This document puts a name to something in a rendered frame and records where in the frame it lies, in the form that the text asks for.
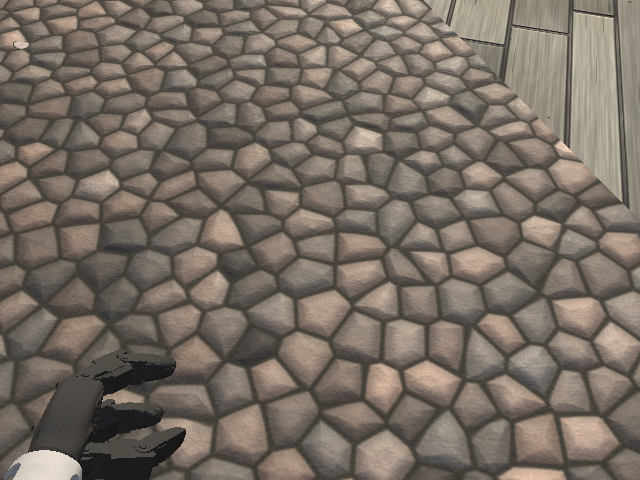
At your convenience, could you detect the robot left forearm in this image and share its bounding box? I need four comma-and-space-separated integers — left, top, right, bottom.
4, 450, 82, 480

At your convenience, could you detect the robot left hand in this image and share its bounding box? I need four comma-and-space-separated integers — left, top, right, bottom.
28, 349, 186, 480

